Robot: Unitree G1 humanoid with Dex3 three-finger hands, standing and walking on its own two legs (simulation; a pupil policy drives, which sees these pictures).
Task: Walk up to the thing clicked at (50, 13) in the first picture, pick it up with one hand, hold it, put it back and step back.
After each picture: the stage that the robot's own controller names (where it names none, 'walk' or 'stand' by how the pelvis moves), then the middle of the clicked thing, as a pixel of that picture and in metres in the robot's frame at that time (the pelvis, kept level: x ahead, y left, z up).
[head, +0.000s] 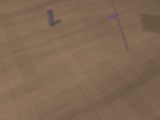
stand; (50, 17) +1.76 +0.46 -0.65
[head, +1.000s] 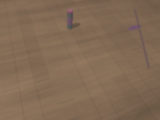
walk; (69, 19) +1.65 +0.20 -0.62
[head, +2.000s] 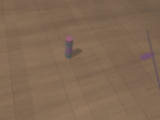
walk; (68, 47) +1.11 +0.13 -0.63
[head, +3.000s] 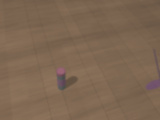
walk; (61, 79) +0.74 +0.18 -0.63
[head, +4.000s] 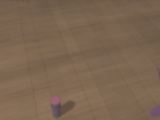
walk; (56, 107) +0.52 +0.17 -0.64
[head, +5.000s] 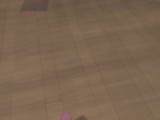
stand; out of the picture +0.44 +0.14 -0.65
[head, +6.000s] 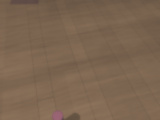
stand; out of the picture +0.41 +0.18 -0.64
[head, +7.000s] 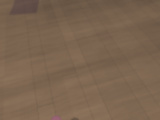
stand; out of the picture +0.41 +0.22 -0.65
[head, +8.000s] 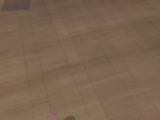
stand; out of the picture +0.41 +0.22 -0.66
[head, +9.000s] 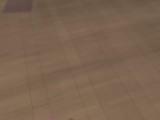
stand; out of the picture +0.39 +0.22 -0.66
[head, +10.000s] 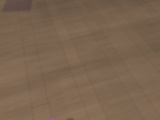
stand; out of the picture +0.39 +0.21 -0.66
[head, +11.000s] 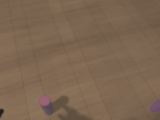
go down; (47, 106) +0.42 +0.22 -0.60
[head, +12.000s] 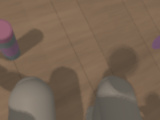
go down; (7, 43) +0.46 +0.28 -0.23
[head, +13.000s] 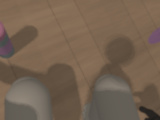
close in; (0, 42) +0.45 +0.28 -0.24
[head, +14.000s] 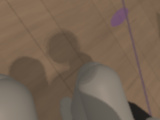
close in; out of the picture +0.43 +0.32 -0.16
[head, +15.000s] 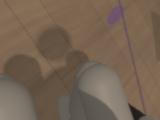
lift; out of the picture +0.42 +0.32 -0.16
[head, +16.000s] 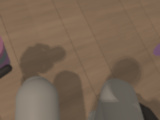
lift; out of the picture +0.35 +0.29 -0.04
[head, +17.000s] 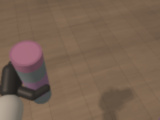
hold; (35, 78) +0.32 +0.16 +0.08
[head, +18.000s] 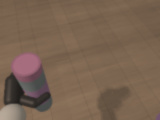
hold; (36, 87) +0.31 +0.17 +0.03
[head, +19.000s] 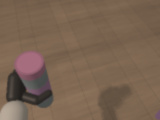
hold; (38, 84) +0.32 +0.16 +0.03
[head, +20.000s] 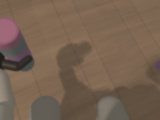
crouch; (16, 50) +0.42 +0.21 -0.04
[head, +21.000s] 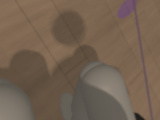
lower; out of the picture +0.43 +0.31 -0.17
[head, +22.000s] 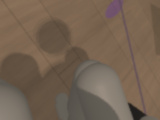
lower; out of the picture +0.43 +0.33 -0.16
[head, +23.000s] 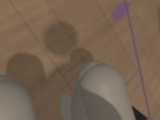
lower; out of the picture +0.42 +0.33 -0.16
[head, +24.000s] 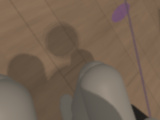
lower; out of the picture +0.41 +0.31 -0.16
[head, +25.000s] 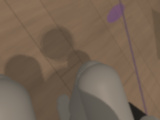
rest; out of the picture +0.41 +0.31 -0.16
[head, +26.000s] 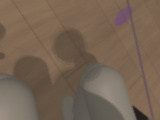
withdraw; out of the picture +0.41 +0.28 -0.17
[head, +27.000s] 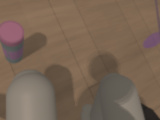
stand; (12, 46) +0.43 +0.25 -0.20
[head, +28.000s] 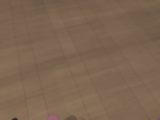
stand; out of the picture +0.37 +0.17 -0.57
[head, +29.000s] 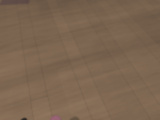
stand; out of the picture +0.38 +0.18 -0.60
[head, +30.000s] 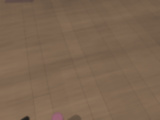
stand; out of the picture +0.39 +0.18 -0.60
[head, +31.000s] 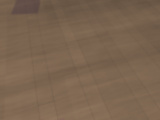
walk; out of the picture +0.39 +0.17 -0.66
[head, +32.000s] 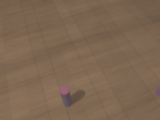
walk; (66, 97) +0.54 +0.19 -0.64
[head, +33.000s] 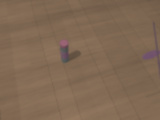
walk; (64, 52) +0.88 +0.17 -0.63
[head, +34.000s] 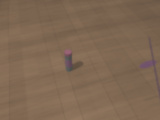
stand; (68, 61) +1.05 +0.19 -0.64
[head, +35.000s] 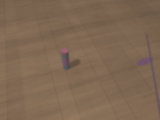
stand; (65, 59) +1.04 +0.20 -0.66
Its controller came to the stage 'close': yes
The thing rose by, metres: 0.69
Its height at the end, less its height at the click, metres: +0.00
